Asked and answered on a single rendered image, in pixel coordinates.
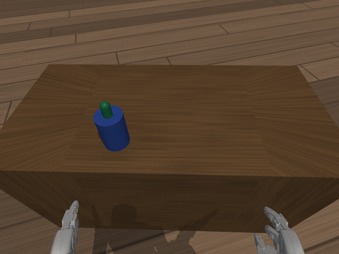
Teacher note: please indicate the bottle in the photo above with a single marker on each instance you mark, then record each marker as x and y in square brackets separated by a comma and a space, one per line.
[111, 125]

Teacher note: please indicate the right robot hand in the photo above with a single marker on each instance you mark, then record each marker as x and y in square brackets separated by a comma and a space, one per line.
[286, 241]

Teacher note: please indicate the left robot hand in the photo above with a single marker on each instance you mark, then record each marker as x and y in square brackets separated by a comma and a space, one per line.
[66, 239]

